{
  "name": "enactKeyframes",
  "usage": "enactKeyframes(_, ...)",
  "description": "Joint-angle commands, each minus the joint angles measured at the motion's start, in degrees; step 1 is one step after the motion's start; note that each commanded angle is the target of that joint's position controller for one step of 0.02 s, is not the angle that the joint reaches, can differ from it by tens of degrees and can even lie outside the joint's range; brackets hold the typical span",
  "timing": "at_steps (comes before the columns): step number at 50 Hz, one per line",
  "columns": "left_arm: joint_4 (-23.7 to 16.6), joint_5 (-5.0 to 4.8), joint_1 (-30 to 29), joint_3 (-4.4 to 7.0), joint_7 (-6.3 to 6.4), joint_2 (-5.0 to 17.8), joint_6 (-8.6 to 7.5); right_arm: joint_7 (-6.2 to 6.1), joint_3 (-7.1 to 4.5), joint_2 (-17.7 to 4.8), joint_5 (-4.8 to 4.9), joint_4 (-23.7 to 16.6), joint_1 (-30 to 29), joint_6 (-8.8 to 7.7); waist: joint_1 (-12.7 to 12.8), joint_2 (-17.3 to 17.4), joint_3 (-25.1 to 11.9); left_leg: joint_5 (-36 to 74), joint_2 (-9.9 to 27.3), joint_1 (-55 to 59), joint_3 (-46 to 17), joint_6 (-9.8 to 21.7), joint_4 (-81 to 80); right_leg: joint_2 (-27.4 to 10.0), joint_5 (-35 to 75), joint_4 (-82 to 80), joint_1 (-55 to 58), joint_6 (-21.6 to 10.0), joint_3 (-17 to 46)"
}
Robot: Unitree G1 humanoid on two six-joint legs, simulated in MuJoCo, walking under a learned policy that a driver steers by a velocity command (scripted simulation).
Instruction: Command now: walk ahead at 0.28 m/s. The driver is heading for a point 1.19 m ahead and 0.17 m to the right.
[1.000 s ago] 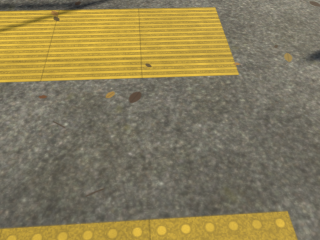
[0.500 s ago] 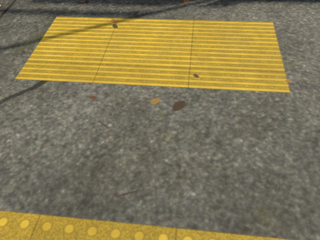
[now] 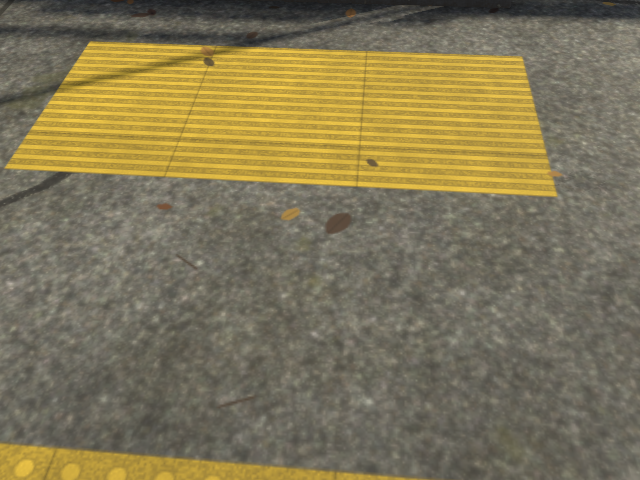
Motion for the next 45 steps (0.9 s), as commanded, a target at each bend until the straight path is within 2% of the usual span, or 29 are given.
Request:
enactKeyframes(1, -1.47, 0.47, 5.38, 0.73, -0.13, 1.57, -2.65, -0.93, -0.87, -5.64, -1.1, -5.29, -9.63, -0.15, 5.2, 2.55, 1.72, -17.33, 7.89, -9.35, -10.19, 9.93, -8.1, -1.47, 5.24, -9.83, 13.43, -2.65, 0.76)
enactKeyframes(2, 0.25, 1.66, 11.53, 0.66, -0.14, 1.4, -3.54, -0.62, -0.32, -2.5, -2.93, -4.31, -6.06, 0.49, 5.64, -2.88, -0.45, -12.82, 2.81, -11.57, -5.19, 8.18, 5.58, -5.54, 3.06, -11.69, 19.36, -4.4, 6.67)
enactKeyframes(3, 0.06, 1.02, 17.78, 1.06, 0.1, 6.47, -4.36, 0.45, 0.39, 0.88, -4.36, -7.6, -8.2, -0.21, 7.34, -15.49, -1.71, -16.03, -6.21, -30.46, -1.48, 3.64, 21.95, -19.44, -2.35, -20.06, 29.46, -17.61, 35.4)
enactKeyframes(4, 0.47, 2.42, 19.09, -0.1, 0.23, 5.13, -5.13, 1.01, -0.2, -1.34, -3.58, -7.95, -13.27, -1.22, 9.39, -8.88, 6.26, -14.19, -5.45, -43.07, -13.07, 5.43, 31.59, -23.35, -10.44, -25.31, 28.53, -18.37, 41.95)
enactKeyframes(5, 0.24, 2.45, 13.82, -0.4, -0.23, 4.59, -4.78, 0.79, -0.62, -2.97, -2.54, -6.87, -12.81, -1.76, 6.05, -5.64, 7.66, -8.36, -4.15, -45.67, -13.16, 6.57, 38.37, -22.37, -7.65, -24.52, 26.0, -15.06, 34.54)
enactKeyframes(6, -0.4, 2.5, 10.39, -1.25, -0.61, 2.3, -3.84, 0.8, -1.28, -4.88, -2.14, -5.0, -9.52, -2.0, 4.03, -4.39, 4.41, -5.02, -2.87, -42.45, -10.23, 6.81, 43.46, -19.5, -4.14, -24.02, 23.33, -12.66, 27.13)
enactKeyframes(8, -1.3, 1.72, 6.68, -3.34, -0.87, -1.99, -2.79, 1.89, -0.58, -1.79, -3.58, -4.82, -9.03, -1.4, 0.27, -4.01, 3.63, 2.35, 0.22, -37.88, -5.76, 7.3, 43.98, -15.21, 2.87, -25.05, 15.19, -9.3, 17.62)
enactKeyframes(9, -2.3, 1.56, 5.57, -3.85, -0.64, -2.77, -2.43, 2.44, -0.38, -1.02, -3.7, -4.71, -9.57, -0.98, -0.26, -3.81, 2.57, 5.4, 1.21, -35.31, -3.52, 6.11, 42.37, -13.63, 6.46, -26.19, 12.39, -8.71, 14.5)
enactKeyframes(11, -1.54, 1.8, 8.71, -4.19, -0.38, -2.33, -2.57, 3.48, 0.43, 0.42, -3.12, -5.08, -12.66, -0.21, 1.13, -4.12, 2.3, 10.77, 2.84, -34.57, -0.27, 3.41, 36.52, -12.02, 13.48, -26.79, 11.03, -9.49, 10.16)
enactKeyframes(13, 0.49, 1.53, 12.59, -4.43, -1.06, -1.42, -2.55, 3.76, 1.37, 1.67, -2.53, -6.26, -17.28, 0.44, 2.89, -3.2, 2.43, 12.03, 2.93, -31.44, 2.77, 1.13, 24.48, -10.7, 20.39, -26.56, 10.35, -9.73, 6.94)
enactKeyframes(14, 0.76, -4.98, 12.69, -1.14, 0.43, 7.96, -0.77, 2.2, 0.83, -2.1, 4.43, -9.0, -23.4, -0.66, 4.46, 0.28, 7.38, 10.23, 1.4, -34.48, 3.74, -1.02, 19.52, -11.14, 22.73, -23.94, 12.84, -6.76, 8.87)
enactKeyframes(15, 1.5, -5.26, 15.04, -0.93, 1.16, 9.3, 0.12, 1.87, 1.52, -1.34, 4.84, -9.95, -25.19, -1.53, 5.11, -1.2, 5.8, 9.82, 1.01, -34.45, 3.66, -2.05, 15.26, -12.88, 22.33, -23.38, 15.11, -6.68, 10.0)
enactKeyframes(17, 2.75, -3.58, 16.52, -0.79, 1.72, 7.93, 1.02, 2.14, 1.67, -1.67, 4.15, -10.35, -25.74, -1.98, 4.85, -6.03, 6.24, 11.05, 0.65, -32.06, 4.09, -1.95, 9.81, -14.41, 24.41, -23.01, 15.96, -6.57, 9.8)
enactKeyframes(18, 2.96, -3.51, 15.88, -0.63, 1.77, 7.19, 1.12, 2.32, 1.44, -2.49, 4.09, -10.48, -25.95, -1.78, 4.21, -7.2, 6.31, 12.08, 0.47, -30.42, 3.83, -1.14, 8.28, -14.86, 26.17, -22.69, 16.32, -6.38, 9.37)
enactKeyframes(20, 3.21, -3.41, 13.91, -0.51, 1.51, 5.73, 0.8, 2.55, 0.51, -4.4, 3.47, -9.94, -23.22, -1.43, 1.22, -8.24, 4.51, 13.79, -1.35, -23.05, 4.42, 1.91, 6.64, -14.82, 39.98, -19.24, 16.27, -5.37, 7.05)
enactKeyframes(21, 3.2, -3.48, 12.75, -0.26, 1.37, 5.8, 0.79, 2.43, -0.26, -5.69, 3.14, -8.96, -19.24, -1.25, -1.39, -8.55, 1.83, 13.61, -2.89, -17.21, 5.04, 3.64, 5.92, -14.16, 48.77, -14.69, 16.6, -4.41, 5.51)
enactKeyframes(22, 3.01, -3.51, 11.28, -0.2, 1.22, 5.64, 0.91, 2.12, -1.43, -7.37, 2.92, -6.54, -11.55, -0.99, -5.35, -8.36, -2.3, 14.04, -4.48, -7.31, 5.83, 5.5, 4.83, -12.35, 54.33, -6.73, 14.82, -3.13, 3.45)
enactKeyframes(23, 2.17, -3.24, 9.13, -0.31, 1.08, 5.37, 0.96, 1.6, -2.84, -9.88, 2.69, -3.51, -1.48, -0.64, -9.83, -7.79, -7.57, 13.32, -2.46, 7.89, 2.68, 7.72, 5.81, -9.92, 50.05, 5.12, 6.29, -1.13, 2.15)
enactKeyframes(24, 0.58, -2.0, 8.51, -1.17, 0.97, 3.3, 0.75, 0.62, -4.0, -14.54, 1.95, -1.4, 9.56, 0.08, -12.41, 1.99, -15.64, 6.09, 10.22, 23.45, -13.08, 11.1, 4.88, -4.59, 25.56, 25.05, -6.66, 0.77, -0.61)
enactKeyframes(25, 0.17, -3.14, 14.21, -2.84, 0.36, -3.83, -0.42, 0.82, -3.13, -14.4, 0.97, -1.22, 9.15, -0.1, -7.11, 14.26, -20.36, -7.33, 20.98, 32.57, -42.29, 19.61, -6.65, 4.16, -12.88, 42.39, -24.28, 2.75, 6.31)
enactKeyframes(26, -0.17, -4.9, 10.27, -1.49, 0.02, 1.69, -1.63, 0.86, -2.03, -9.77, 1.6, -1.65, 4.83, -0.16, -7.64, 9.75, -14.09, -13.86, 18.88, 27.3, -42.32, 17.69, -10.74, 0.69, -10.8, 49.3, -30.96, 1.62, 10.91)
enactKeyframes(27, -2.24, -5.53, 5.24, -0.9, -0.06, 4.52, -2.24, 0.88, -1.22, -7.16, 2.05, -2.6, -0.88, -0.41, -5.94, 6.88, -7.01, -11.32, 17.15, 18.81, -32.65, 15.28, -11.6, -2.57, -4.68, 48.97, -33.27, 0.75, 9.09)
enactKeyframes(28, -2.96, -4.98, 2.98, -0.57, 0.5, 5.45, -2.25, 1.26, -0.63, -5.91, 1.73, -3.25, -5.3, -0.73, -3.42, 1.65, -4.08, -3.72, 15.24, 9.6, -25.44, 13.58, -13.19, -5.65, 0.44, 46.13, -29.95, 0.68, 7.71)
enactKeyframes(29, -3.08, -3.86, 2.9, -0.1, 1.05, 5.46, -1.83, 1.62, -0.21, -4.77, 0.99, -3.32, -7.7, -1.08, -1.22, 0.57, -2.6, 1.36, 13.19, 2.85, -20.73, 12.44, -14.61, -7.4, 3.18, 43.04, -26.42, 0.95, 7.64)
enactKeyframes(30, -2.77, -3.59, 4.75, 0.01, 1.15, 4.71, -1.01, 1.99, 0.19, -3.94, 0.48, -2.85, -8.26, -1.36, 0.88, 1.42, -2.32, 3.32, 11.44, -1.06, -17.2, 11.8, -15.71, -8.82, 4.37, 41.2, -23.37, 1.02, 8.14)
enactKeyframes(32, -2.86, -3.43, 5.46, -0.41, 1.34, 2.8, 0.38, 2.19, 0.07, -5.31, 0.61, -1.4, -6.58, -1.76, 2.09, 2.45, -0.6, 5.91, 10.48, -5.76, -13.13, 12.51, -17.76, -9.83, 5.27, 38.02, -23.02, 1.79, 7.45)
enactKeyframes(36, -6.06, -2.12, -3.45, -0.51, 1.18, 4.35, 0.83, 0.94, -0.39, -8.99, 0.69, -0.06, -2.27, -1.47, 0.62, 1.01, 1.45, 13.43, 9.26, -5.95, -7.72, 12.52, -18.86, -10.42, 17.01, 25.63, -28.7, 4.16, 6.37)
enactKeyframes(40, -8.4, -2.66, -12.68, -1.56, 0.19, 3.01, 0.34, 0.37, -0.25, -10.1, 1.54, 0.99, 2.45, -1.09, -2.71, 1.17, 1.79, 15.82, 7.43, -3.36, -3.23, 10.02, -18.33, -7.38, 26.15, 9.53, -24.56, 4.44, 3.39)
enactKeyframes(45, -11.33, -3.41, -20.17, -2.05, -1.59, 4.01, -0.19, 0.18, -0.67, -11.32, 2.11, 2.93, 6.75, 0.26, -4.73, 2.0, 3.43, 15.17, 11.45, 7.24, -4.39, 9.24, -13.42, -5.41, 20.32, 0.4, -25.3, 3.1, 3.31)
